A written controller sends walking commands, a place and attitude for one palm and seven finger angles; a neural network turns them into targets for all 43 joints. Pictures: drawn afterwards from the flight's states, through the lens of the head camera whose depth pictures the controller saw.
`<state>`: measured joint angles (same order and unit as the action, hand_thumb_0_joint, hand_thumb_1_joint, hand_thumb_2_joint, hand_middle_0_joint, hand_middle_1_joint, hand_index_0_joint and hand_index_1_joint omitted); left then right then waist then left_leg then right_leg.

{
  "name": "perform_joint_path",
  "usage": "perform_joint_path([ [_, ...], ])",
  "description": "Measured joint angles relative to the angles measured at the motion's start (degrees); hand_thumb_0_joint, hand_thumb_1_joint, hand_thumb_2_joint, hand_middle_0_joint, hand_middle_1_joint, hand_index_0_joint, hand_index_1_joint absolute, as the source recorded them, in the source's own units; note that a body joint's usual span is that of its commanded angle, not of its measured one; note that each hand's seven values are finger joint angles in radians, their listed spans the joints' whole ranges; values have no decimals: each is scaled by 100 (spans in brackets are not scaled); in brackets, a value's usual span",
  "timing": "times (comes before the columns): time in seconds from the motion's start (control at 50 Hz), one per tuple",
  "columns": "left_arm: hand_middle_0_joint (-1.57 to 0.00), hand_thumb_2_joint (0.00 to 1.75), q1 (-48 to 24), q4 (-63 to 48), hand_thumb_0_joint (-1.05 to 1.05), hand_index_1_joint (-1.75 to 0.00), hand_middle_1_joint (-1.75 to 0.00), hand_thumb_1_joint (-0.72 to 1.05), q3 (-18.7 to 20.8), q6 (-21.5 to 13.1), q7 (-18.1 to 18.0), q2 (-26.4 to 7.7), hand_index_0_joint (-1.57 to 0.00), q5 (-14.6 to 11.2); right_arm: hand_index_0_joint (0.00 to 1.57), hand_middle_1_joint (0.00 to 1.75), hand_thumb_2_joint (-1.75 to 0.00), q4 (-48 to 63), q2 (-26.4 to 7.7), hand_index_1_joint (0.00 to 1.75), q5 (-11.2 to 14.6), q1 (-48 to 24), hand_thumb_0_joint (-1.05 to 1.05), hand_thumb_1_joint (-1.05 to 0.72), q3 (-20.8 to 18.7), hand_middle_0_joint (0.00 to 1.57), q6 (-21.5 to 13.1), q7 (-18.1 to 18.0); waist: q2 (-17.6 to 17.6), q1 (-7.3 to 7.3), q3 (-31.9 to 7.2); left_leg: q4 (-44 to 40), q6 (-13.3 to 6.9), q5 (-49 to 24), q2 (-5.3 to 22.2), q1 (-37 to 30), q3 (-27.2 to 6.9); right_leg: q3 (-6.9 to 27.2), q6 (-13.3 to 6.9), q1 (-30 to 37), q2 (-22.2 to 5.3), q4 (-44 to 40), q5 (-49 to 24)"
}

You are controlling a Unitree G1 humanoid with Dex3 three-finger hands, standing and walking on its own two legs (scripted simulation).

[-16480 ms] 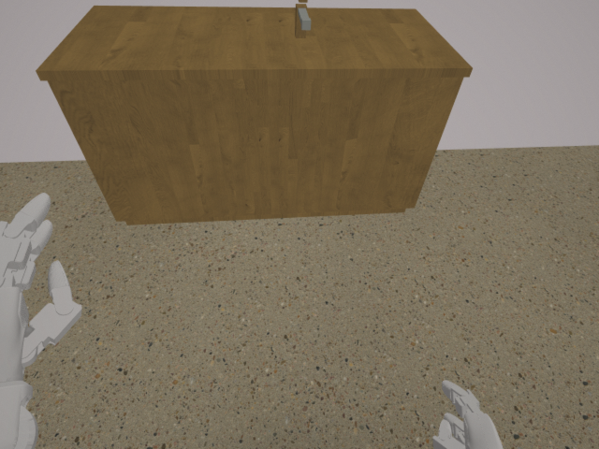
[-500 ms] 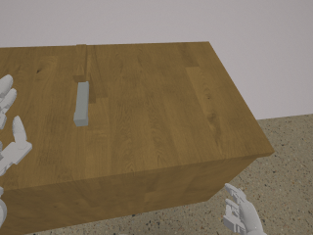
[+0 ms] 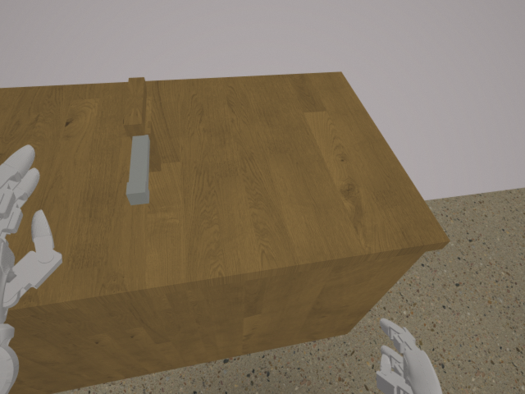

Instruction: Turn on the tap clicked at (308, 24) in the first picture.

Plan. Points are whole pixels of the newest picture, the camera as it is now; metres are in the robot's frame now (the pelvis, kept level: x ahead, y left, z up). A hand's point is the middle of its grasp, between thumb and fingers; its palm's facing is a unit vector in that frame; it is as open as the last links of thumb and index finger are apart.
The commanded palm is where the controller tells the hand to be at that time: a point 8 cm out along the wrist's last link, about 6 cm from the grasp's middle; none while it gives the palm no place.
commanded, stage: look again from close up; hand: left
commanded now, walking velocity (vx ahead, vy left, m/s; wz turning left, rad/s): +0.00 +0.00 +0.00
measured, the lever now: (138, 193) +0.38 +0.24 +0.07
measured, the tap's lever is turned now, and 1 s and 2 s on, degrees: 0 0 0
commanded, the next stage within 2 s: shuffle to correct the standing spot in 0.32 s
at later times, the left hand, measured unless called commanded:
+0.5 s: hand (85, 253) +0.23 +0.22 +0.16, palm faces +0.35 -0.87 -0.35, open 7.5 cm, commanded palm +0.17 +0.26 +0.18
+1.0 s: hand (144, 243) +0.24 +0.16 +0.16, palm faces +0.23 -0.88 -0.41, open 7.4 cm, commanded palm +0.19 +0.21 +0.18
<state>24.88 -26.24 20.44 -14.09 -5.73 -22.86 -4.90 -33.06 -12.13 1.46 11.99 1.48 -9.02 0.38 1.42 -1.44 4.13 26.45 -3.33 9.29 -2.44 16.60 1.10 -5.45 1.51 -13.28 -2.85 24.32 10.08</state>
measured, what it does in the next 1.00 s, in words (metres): shifts its weight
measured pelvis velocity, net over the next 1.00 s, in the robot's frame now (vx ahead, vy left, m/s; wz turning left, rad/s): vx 0.01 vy -0.05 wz -0.09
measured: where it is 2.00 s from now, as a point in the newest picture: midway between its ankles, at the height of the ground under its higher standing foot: outside the picture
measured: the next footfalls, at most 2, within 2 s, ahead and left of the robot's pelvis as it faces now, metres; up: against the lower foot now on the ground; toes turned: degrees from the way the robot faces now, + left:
none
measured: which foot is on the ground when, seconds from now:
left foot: down 0.00-1.00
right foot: down 0.00-1.00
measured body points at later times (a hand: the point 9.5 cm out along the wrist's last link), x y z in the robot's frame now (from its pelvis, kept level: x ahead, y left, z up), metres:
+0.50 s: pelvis +0.01 -0.02 +0.00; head +0.02 -0.01 +0.45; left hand +0.20 +0.27 +0.18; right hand +0.19 -0.24 -0.06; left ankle +0.05 +0.07 -0.74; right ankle +0.03 -0.14 -0.74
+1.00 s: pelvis +0.01 -0.05 +0.00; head +0.04 -0.05 +0.45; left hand +0.22 +0.21 +0.18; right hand +0.16 -0.30 -0.08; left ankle +0.05 +0.07 -0.74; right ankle +0.03 -0.14 -0.74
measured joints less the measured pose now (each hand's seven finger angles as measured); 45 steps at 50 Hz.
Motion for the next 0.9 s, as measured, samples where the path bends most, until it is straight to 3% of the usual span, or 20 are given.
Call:
perform_joint_path([
  [0.16,-21,90,119,8,2,-30,-30,89,-51,65,9,57,-21,4,20,30,-90,25,-59,30,21,-2,1,-91,-32,20,16,-68,-86,53,-61,-23,54,4,84,-73,-17,-11,-65,92,90,-83,-25],
  [0.46,-21,90,97,43,2,-30,-30,89,-164,332,-15,231,-21,30,20,30,-90,56,-52,30,-10,-92,1,-91,18,20,101,-158,-157,12,-77,-72,128,58,195,-226,-19,-3,-141,278,210,-246,-40],
  [0.66,-21,90,-81,-39,2,-30,-30,89,-37,441,14,229,-21,15,20,30,-90,239,131,30,-35,-195,1,-91,66,20,247,-111,-37,-96,-25,-57,203,138,349,-274,237,262,-200,159,343,-123,-15],
  [0.9,-21,90,190,-443,2,-30,-30,89,31,488,178,46,-21,-50,20,30,-90,353,144,30,-75,-107,1,-91,39,20,359,-114,-88,91,25,157,381,247,611,-123,273,309,-382,7,594,-12,14],
])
